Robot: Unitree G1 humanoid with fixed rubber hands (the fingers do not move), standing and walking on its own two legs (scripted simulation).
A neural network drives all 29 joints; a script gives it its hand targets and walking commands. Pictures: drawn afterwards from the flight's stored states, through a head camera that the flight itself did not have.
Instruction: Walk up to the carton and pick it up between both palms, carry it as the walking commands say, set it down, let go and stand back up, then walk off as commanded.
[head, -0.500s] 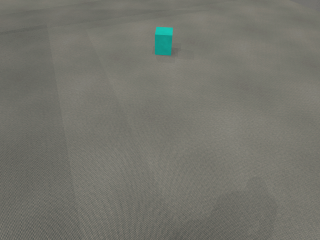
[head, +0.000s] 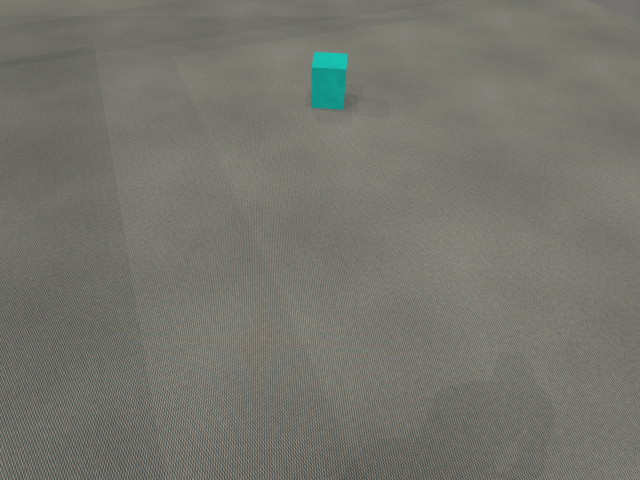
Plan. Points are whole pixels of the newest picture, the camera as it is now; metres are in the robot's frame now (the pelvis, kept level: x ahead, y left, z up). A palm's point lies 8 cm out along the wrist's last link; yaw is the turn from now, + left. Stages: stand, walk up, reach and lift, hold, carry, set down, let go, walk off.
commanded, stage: walk off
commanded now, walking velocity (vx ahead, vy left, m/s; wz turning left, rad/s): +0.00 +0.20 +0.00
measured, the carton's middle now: (329, 81) +2.36 -0.03 -0.65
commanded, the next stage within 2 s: none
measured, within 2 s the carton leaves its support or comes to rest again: neither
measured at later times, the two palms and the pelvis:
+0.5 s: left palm out of the picture +0.01 +0.37 -0.14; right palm out of the picture -0.01 -0.14 -0.13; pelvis -0.03 +0.11 +0.00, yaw +0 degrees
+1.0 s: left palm out of the picture -0.07 +0.49 -0.12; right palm out of the picture +0.03 -0.04 -0.14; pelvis -0.05 +0.21 +0.00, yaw +0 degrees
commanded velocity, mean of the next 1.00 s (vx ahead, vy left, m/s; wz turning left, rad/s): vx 0.00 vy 0.20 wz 0.00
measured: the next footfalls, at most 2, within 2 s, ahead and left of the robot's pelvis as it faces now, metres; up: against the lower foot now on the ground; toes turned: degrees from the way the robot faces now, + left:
left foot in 0.32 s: +0.00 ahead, +0.18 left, +0.00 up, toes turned +5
right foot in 0.68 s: -0.02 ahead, +0.05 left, +0.00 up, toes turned -10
